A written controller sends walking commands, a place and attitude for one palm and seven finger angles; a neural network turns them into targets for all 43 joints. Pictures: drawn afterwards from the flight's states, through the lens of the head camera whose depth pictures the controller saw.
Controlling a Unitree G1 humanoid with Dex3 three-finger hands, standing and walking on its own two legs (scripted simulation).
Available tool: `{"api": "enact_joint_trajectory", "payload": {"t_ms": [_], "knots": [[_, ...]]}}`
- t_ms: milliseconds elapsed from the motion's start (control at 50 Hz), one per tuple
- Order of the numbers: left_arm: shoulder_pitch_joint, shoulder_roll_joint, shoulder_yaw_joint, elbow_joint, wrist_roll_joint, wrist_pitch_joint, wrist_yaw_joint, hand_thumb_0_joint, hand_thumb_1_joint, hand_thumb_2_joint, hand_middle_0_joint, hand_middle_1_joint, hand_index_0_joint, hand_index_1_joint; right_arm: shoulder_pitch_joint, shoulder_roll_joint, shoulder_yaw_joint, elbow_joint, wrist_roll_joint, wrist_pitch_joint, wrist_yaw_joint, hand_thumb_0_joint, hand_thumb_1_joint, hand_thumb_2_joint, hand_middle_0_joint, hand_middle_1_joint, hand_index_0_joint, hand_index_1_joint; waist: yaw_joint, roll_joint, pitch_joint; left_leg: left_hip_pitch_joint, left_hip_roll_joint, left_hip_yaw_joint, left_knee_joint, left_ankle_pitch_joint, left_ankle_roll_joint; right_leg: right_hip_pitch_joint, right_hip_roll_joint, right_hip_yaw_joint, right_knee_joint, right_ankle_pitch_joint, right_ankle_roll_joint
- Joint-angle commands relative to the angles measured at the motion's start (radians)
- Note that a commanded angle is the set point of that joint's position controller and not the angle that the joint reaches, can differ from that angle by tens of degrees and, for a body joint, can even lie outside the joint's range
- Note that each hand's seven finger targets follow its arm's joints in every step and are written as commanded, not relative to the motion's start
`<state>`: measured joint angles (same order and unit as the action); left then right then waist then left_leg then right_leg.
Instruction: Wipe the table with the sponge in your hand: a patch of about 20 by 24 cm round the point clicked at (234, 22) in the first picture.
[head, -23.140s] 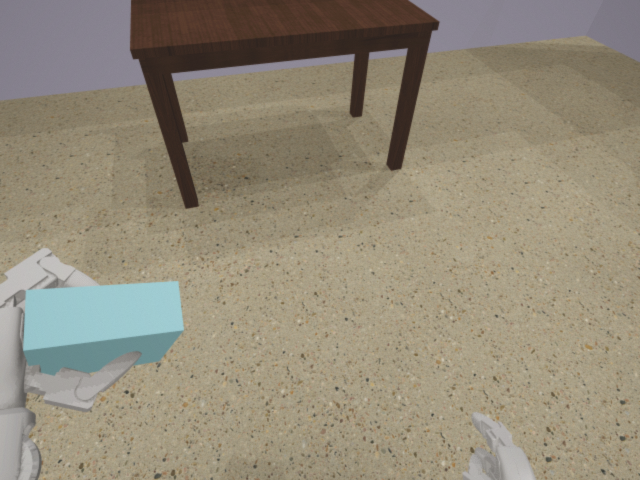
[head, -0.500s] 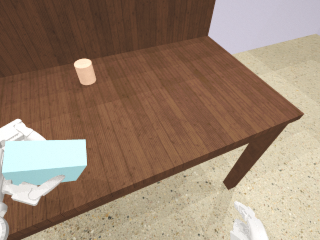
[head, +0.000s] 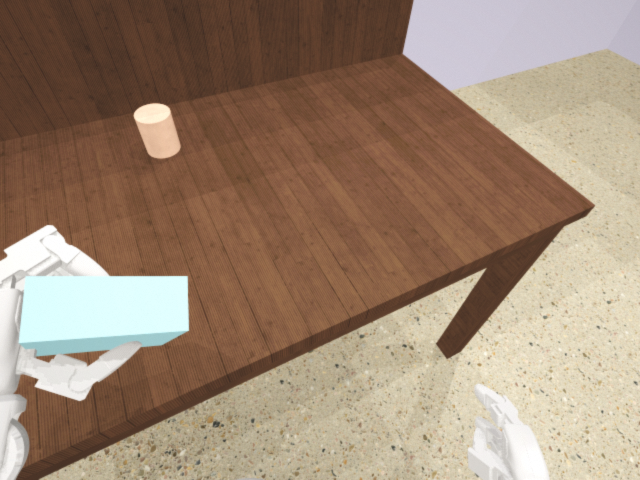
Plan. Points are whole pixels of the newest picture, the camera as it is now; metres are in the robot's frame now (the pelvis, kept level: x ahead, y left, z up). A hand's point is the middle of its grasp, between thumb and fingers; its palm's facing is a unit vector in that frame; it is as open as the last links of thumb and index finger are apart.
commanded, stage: come to a stop and stand still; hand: left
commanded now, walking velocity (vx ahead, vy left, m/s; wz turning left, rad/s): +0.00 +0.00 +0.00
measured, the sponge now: (129, 316) +0.24 +0.20 +0.14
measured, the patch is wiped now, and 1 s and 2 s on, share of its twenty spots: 0.00 0.00 0.00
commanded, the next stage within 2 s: look again from close up in 0.62 s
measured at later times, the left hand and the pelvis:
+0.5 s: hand (7, 310) +0.22 +0.28 +0.17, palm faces +0.37 -0.85 -0.38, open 9.2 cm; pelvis +0.01 +0.03 +0.01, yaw +1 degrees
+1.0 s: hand (9, 308) +0.23 +0.28 +0.17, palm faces +0.37 -0.85 -0.39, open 9.2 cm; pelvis +0.01 +0.04 +0.01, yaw +1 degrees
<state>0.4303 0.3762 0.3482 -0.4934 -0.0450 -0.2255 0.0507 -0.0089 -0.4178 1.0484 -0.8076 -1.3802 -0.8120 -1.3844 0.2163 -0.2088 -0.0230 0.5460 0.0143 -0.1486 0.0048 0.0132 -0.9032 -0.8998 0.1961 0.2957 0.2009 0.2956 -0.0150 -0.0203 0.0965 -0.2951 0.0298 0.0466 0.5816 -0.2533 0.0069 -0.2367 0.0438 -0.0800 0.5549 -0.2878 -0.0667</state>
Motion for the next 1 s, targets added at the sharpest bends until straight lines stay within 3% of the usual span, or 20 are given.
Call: {"api": "enact_joint_trajectory", "payload": {"t_ms": [0,40,60,100,160,220,300,340,360,440,460,500,580,640,660,740,760,840,860,980], "knots": [[-0.053,0.242,0.234,-0.226,-0.056,-0.071,0.069,0.000,0.100,1.300,-1.200,-1.600,-1.200,-1.600,-0.070,-0.097,-0.020,-0.142,0.005,-0.054,-0.033,0.000,-0.900,-0.900,0.200,0.300,0.200,0.300,0.027,-0.017,-0.197,0.053,-0.020,-0.076,0.009,-0.010,0.010,-0.013,-0.234,0.281,-0.270,0.074,-0.025],[-0.052,0.219,0.208,-0.206,-0.049,-0.069,0.075,0.000,0.100,1.300,-1.200,-1.600,-1.200,-1.600,-0.084,-0.102,-0.012,-0.123,0.006,-0.061,-0.046,0.000,-0.900,-0.900,0.200,0.300,0.200,0.300,0.027,0.043,-0.182,0.128,0.000,-0.094,-0.075,0.027,0.017,-0.067,-0.196,0.247,-0.258,0.026,-0.013],[-0.067,0.178,0.165,-0.177,-0.046,-0.069,0.070,0.000,0.100,1.300,-1.200,-1.600,-1.200,-1.600,-0.075,-0.102,-0.004,-0.116,-0.002,-0.059,-0.048,0.000,-0.900,-0.900,0.200,0.300,0.200,0.300,0.025,0.061,-0.173,0.125,0.023,-0.108,-0.121,0.030,0.026,-0.056,-0.165,0.190,-0.248,-0.003,0.012],[-0.117,0.160,0.124,-0.157,-0.028,-0.064,0.064,0.000,0.100,1.300,-1.200,-1.600,-1.200,-1.600,-0.082,-0.112,-0.005,-0.114,0.000,-0.070,-0.050,0.000,-0.900,-0.900,0.200,0.300,0.200,0.300,0.031,0.083,-0.153,0.084,0.061,-0.150,-0.200,-0.002,0.038,-0.008,-0.118,0.156,-0.221,0.018,0.039],[-0.170,0.107,0.051,-0.115,-0.003,-0.055,0.065,0.000,0.100,1.300,-1.200,-1.600,-1.200,-1.600,-0.084,-0.115,0.005,-0.099,-0.001,-0.076,-0.049,0.000,-0.900,-0.900,0.200,0.300,0.200,0.300,0.031,0.108,-0.138,0.035,0.084,-0.176,-0.275,-0.073,0.049,0.046,-0.093,0.115,-0.199,0.031,0.051],[-0.203,0.123,0.048,-0.143,0.016,-0.046,0.067,0.000,0.100,1.300,-1.200,-1.600,-1.200,-1.600,-0.087,-0.118,0.000,-0.107,-0.003,-0.076,-0.044,0.000,-0.900,-0.900,0.200,0.300,0.200,0.300,0.035,0.081,-0.144,0.020,0.080,-0.175,-0.283,-0.087,0.044,0.082,-0.097,0.121,-0.207,0.040,0.049],[-0.186,0.152,0.080,-0.192,0.018,-0.049,0.072,0.000,0.100,1.300,-1.200,-1.600,-1.200,-1.600,-0.098,-0.114,0.004,-0.115,-0.008,-0.071,-0.043,0.000,-0.900,-0.900,0.200,0.300,0.200,0.300,0.034,0.106,-0.161,0.019,0.071,-0.175,-0.289,-0.075,0.035,0.109,-0.095,0.110,-0.216,0.065,0.043],[-0.136,0.184,0.127,-0.200,0.014,-0.048,0.076,0.000,0.100,1.300,-1.200,-1.600,-1.200,-1.600,-0.109,-0.108,0.006,-0.114,-0.005,-0.070,-0.045,0.000,-0.900,-0.900,0.200,0.300,0.200,0.300,0.034,0.102,-0.181,0.044,0.067,-0.164,-0.277,-0.024,0.028,0.115,-0.093,0.105,-0.218,0.100,0.043],[-0.122,0.153,0.104,-0.188,0.007,-0.049,0.070,0.000,0.100,1.300,-1.200,-1.600,-1.200,-1.600,-0.097,-0.106,0.010,-0.116,-0.011,-0.064,-0.044,0.000,-0.900,-0.900,0.200,0.300,0.200,0.300,0.034,0.097,-0.181,0.035,0.066,-0.167,-0.279,-0.003,0.028,0.125,-0.091,0.097,-0.217,0.115,0.044],[-0.088,0.176,0.131,-0.227,0.001,-0.050,0.069,0.000,0.100,1.300,-1.200,-1.600,-1.200,-1.600,-0.102,-0.106,0.005,-0.122,-0.004,-0.065,-0.045,0.000,-0.900,-0.900,0.200,0.300,0.200,0.300,0.031,0.129,-0.240,0.118,0.062,-0.146,-0.233,0.209,0.011,0.137,-0.098,0.097,-0.193,0.243,0.040],[-0.079,0.143,0.100,-0.203,-0.005,-0.050,0.062,0.000,0.100,1.300,-1.200,-1.600,-1.200,-1.600,-0.087,-0.108,0.008,-0.118,-0.010,-0.060,-0.045,0.000,-0.900,-0.900,0.200,0.300,0.200,0.300,0.030,0.131,-0.231,0.116,0.068,-0.150,-0.239,0.235,0.007,0.130,-0.094,0.083,-0.194,0.238,0.044],[-0.087,0.155,0.104,-0.212,-0.003,-0.045,0.061,0.000,0.100,1.300,-1.200,-1.600,-1.200,-1.600,-0.085,-0.112,0.002,-0.125,-0.007,-0.056,-0.046,0.000,-0.900,-0.900,0.200,0.300,0.200,0.300,0.031,0.118,-0.233,0.125,0.076,-0.151,-0.228,0.278,0.000,0.135,-0.099,0.089,-0.194,0.253,0.044],[-0.073,0.149,0.096,-0.191,-0.004,-0.034,0.060,0.000,0.100,1.300,-1.200,-1.600,-1.200,-1.600,-0.086,-0.114,0.001,-0.126,-0.004,-0.048,-0.048,0.000,-0.900,-0.900,0.200,0.300,0.200,0.300,0.029,0.096,-0.227,0.129,0.080,-0.155,-0.235,0.296,-0.011,0.134,-0.097,0.080,-0.198,0.248,0.046],[-0.092,0.166,0.106,-0.211,0.001,-0.032,0.066,0.000,0.100,1.300,-1.200,-1.600,-1.200,-1.600,-0.107,-0.115,0.002,-0.126,0.002,-0.045,-0.051,0.000,-0.900,-0.900,0.200,0.300,0.200,0.300,0.028,0.123,-0.213,0.121,0.074,-0.144,-0.246,0.203,-0.004,0.120,-0.101,0.092,-0.207,0.212,0.046],[-0.087,0.138,0.082,-0.191,-0.004,-0.034,0.063,0.000,0.100,1.300,-1.200,-1.600,-1.200,-1.600,-0.096,-0.114,0.007,-0.122,-0.006,-0.041,-0.052,0.000,-0.900,-0.900,0.200,0.300,0.200,0.300,0.029,0.110,-0.203,0.090,0.075,-0.158,-0.266,0.164,-0.003,0.131,-0.097,0.079,-0.212,0.191,0.048],[-0.097,0.183,0.120,-0.222,0.004,-0.031,0.074,0.000,0.100,1.300,-1.200,-1.600,-1.200,-1.600,-0.111,-0.115,0.001,-0.127,0.001,-0.044,-0.056,0.000,-0.900,-0.900,0.200,0.300,0.200,0.300,0.029,0.113,-0.204,0.089,0.070,-0.154,-0.266,0.094,0.005,0.131,-0.104,0.098,-0.218,0.178,0.044],[-0.094,0.140,0.084,-0.207,-0.002,-0.036,0.068,0.000,0.100,1.300,-1.200,-1.600,-1.200,-1.600,-0.100,-0.113,0.006,-0.124,-0.005,-0.041,-0.056,0.000,-0.900,-0.900,0.200,0.300,0.200,0.300,0.028,0.108,-0.195,0.077,0.070,-0.157,-0.277,0.074,0.007,0.129,-0.100,0.086,-0.222,0.161,0.045],[-0.084,0.175,0.115,-0.219,0.001,-0.033,0.075,0.000,0.100,1.300,-1.200,-1.600,-1.200,-1.600,-0.108,-0.115,0.000,-0.122,0.002,-0.049,-0.058,0.000,-0.900,-0.900,0.200,0.300,0.200,0.300,0.028,0.112,-0.208,0.099,0.066,-0.149,-0.258,0.107,0.006,0.124,-0.107,0.101,-0.220,0.188,0.042],[-0.073,0.143,0.090,-0.198,-0.004,-0.036,0.069,0.000,0.100,1.300,-1.200,-1.600,-1.200,-1.600,-0.096,-0.115,0.006,-0.119,-0.006,-0.045,-0.058,0.000,-0.900,-0.900,0.200,0.300,0.200,0.300,0.029,0.101,-0.203,0.088,0.065,-0.153,-0.263,0.106,0.009,0.128,-0.103,0.090,-0.227,0.185,0.044],[-0.057,0.155,0.100,-0.186,-0.009,-0.025,0.066,0.000,0.100,1.300,-1.200,-1.600,-1.200,-1.600,-0.096,-0.117,-0.001,-0.121,0.000,-0.041,-0.059,0.000,-0.900,-0.900,0.200,0.300,0.200,0.300,0.027,0.068,-0.215,0.110,0.063,-0.147,-0.237,0.169,0.008,0.127,-0.116,0.109,-0.235,0.233,0.042]]}}
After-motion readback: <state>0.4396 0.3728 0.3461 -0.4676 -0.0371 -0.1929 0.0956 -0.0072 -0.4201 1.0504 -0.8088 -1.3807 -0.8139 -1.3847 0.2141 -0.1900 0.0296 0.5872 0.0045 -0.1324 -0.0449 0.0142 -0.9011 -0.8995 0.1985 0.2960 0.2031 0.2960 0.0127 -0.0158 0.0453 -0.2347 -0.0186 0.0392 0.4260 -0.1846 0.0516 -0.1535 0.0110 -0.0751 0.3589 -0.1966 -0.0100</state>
